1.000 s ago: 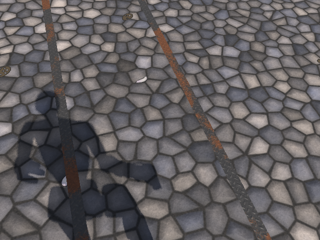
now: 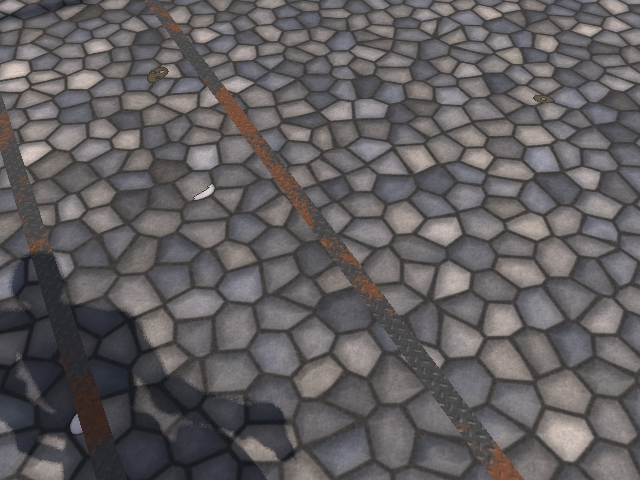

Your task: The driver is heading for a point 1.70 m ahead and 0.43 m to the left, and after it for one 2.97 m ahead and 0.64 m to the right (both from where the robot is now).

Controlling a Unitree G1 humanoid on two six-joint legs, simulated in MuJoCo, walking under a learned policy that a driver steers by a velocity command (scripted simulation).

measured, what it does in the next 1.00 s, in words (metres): walks ahead: left foot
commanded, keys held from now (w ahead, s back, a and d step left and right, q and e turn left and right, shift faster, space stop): no key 0.12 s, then w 0.88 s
